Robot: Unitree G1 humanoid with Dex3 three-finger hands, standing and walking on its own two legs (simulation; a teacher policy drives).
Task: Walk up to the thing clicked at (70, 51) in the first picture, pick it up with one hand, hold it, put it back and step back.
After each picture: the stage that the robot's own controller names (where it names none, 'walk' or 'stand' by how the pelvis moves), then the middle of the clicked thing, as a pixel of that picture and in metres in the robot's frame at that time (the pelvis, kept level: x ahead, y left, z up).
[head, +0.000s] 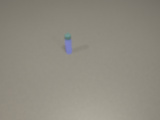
stand; (68, 44) +1.32 +0.17 -0.65
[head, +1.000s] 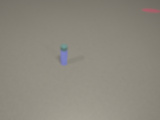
walk; (64, 55) +1.20 +0.13 -0.64
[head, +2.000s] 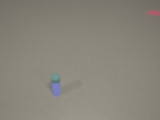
walk; (56, 85) +0.75 +0.18 -0.64
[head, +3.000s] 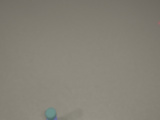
stand; (52, 119) +0.46 +0.19 -0.64
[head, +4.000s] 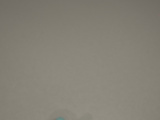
stand; out of the picture +0.39 +0.16 -0.63
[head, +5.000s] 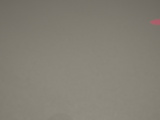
stand; out of the picture +0.35 +0.18 -0.66
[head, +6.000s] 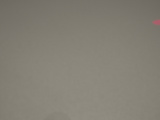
stand; out of the picture +0.35 +0.17 -0.66
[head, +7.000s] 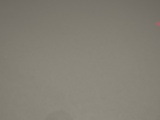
stand; out of the picture +0.34 +0.16 -0.66
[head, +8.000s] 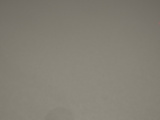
stand; out of the picture +0.34 +0.15 -0.66
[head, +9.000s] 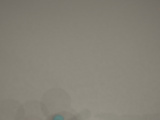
go down; out of the picture +0.36 +0.15 -0.64
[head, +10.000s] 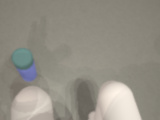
go down; (26, 67) +0.43 +0.20 -0.25
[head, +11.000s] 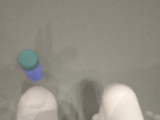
close in; (32, 68) +0.43 +0.20 -0.26
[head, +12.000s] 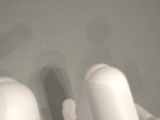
close in; out of the picture +0.42 +0.24 -0.16
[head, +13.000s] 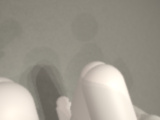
close; out of the picture +0.41 +0.25 -0.15
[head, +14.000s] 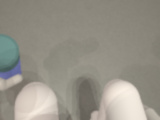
lift; (6, 64) +0.35 +0.24 -0.03
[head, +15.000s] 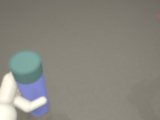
hold; (33, 88) +0.31 +0.16 +0.09
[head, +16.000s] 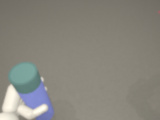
hold; (35, 96) +0.30 +0.17 +0.03
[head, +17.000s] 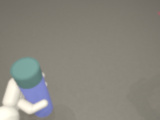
hold; (36, 92) +0.31 +0.17 +0.04
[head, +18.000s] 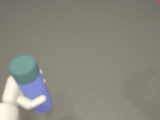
crouch; (34, 88) +0.33 +0.17 +0.02
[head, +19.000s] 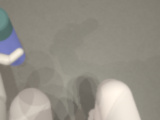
lower; (6, 42) +0.46 +0.20 -0.04
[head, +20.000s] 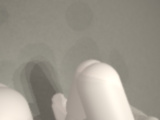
lower; out of the picture +0.44 +0.27 -0.16
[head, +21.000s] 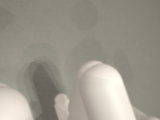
lower; out of the picture +0.43 +0.27 -0.16
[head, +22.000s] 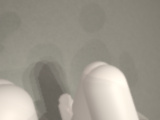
lower; out of the picture +0.41 +0.27 -0.16
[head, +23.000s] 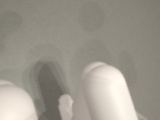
lower; out of the picture +0.42 +0.26 -0.16
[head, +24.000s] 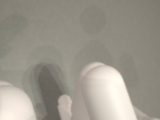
loosen; out of the picture +0.42 +0.25 -0.15
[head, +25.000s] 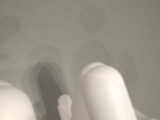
withdraw; out of the picture +0.42 +0.26 -0.17
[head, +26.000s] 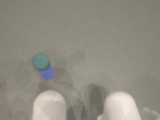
walk; (44, 68) +0.45 +0.19 -0.34
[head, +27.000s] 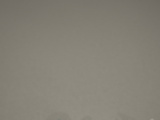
stand; out of the picture +0.38 +0.15 -0.59
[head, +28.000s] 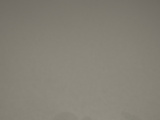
stand; out of the picture +0.38 +0.17 -0.60
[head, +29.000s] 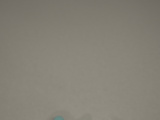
stand; out of the picture +0.39 +0.17 -0.61
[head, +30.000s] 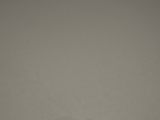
stand; out of the picture +0.39 +0.17 -0.66
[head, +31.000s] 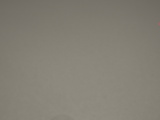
stand; out of the picture +0.37 +0.17 -0.66
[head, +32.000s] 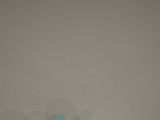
walk; out of the picture +0.38 +0.17 -0.65
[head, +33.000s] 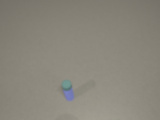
walk; (68, 91) +0.58 +0.17 -0.64
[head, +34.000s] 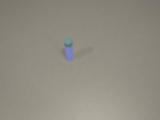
walk; (68, 50) +0.94 +0.14 -0.62
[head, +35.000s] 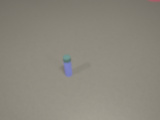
stand; (67, 66) +0.99 +0.18 -0.64
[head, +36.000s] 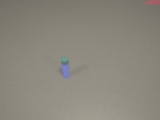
stand; (65, 68) +0.99 +0.19 -0.66
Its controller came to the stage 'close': yes
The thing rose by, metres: 0.69
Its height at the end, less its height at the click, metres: +0.00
